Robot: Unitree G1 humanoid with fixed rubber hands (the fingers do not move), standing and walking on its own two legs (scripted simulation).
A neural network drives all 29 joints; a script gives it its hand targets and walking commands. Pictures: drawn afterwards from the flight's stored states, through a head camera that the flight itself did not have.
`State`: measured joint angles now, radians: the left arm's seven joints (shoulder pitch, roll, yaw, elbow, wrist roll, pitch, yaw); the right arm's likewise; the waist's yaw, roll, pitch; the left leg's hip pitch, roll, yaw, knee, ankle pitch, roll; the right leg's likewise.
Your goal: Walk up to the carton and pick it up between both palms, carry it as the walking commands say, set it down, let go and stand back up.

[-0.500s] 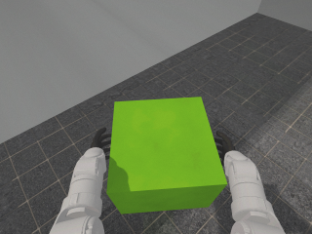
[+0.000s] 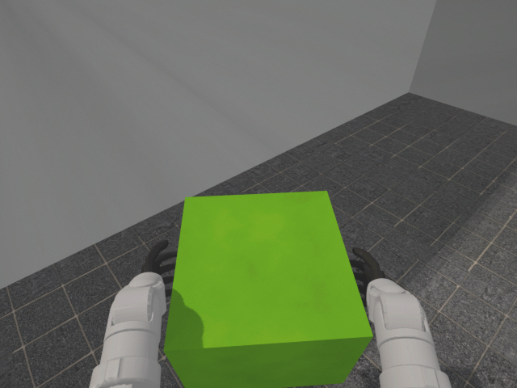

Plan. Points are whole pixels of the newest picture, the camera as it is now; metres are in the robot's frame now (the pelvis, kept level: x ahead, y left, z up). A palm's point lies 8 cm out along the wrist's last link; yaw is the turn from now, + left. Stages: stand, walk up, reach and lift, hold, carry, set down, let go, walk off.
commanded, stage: reach and lift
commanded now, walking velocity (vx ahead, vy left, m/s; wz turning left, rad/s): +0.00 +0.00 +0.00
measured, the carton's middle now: (261, 287) +0.33 +0.01 -0.02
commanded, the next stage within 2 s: hold in 0.84 s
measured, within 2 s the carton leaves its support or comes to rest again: neither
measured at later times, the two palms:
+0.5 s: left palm (158, 282) +0.30 +0.18 +0.03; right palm (374, 285) +0.30 -0.18 +0.03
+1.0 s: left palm (153, 289) +0.28 +0.18 +0.04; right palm (377, 294) +0.28 -0.18 +0.03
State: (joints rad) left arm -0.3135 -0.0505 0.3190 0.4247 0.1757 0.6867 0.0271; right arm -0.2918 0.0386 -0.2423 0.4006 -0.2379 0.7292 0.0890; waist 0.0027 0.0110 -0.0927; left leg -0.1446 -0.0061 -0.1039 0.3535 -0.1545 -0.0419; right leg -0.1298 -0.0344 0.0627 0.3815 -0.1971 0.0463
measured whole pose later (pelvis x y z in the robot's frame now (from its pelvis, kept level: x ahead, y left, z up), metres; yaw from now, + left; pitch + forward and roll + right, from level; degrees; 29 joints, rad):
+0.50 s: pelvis +0.01 +0.00 +0.00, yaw +0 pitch -3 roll +0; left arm -0.30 -0.07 0.32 0.37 0.19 0.70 0.02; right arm -0.29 0.03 -0.23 0.36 -0.24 0.74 0.10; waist 0.00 0.01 -0.05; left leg -0.12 0.00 -0.10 0.30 -0.14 -0.04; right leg -0.11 -0.03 0.06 0.34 -0.19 0.05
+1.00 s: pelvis +0.00 +0.00 +0.00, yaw +0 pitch -4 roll +0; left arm -0.27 -0.08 0.32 0.33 0.19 0.70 0.02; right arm -0.26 0.04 -0.23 0.33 -0.24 0.74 0.10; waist 0.00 0.01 -0.05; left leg -0.11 0.00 -0.10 0.31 -0.13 -0.04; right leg -0.09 -0.03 0.06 0.33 -0.17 0.05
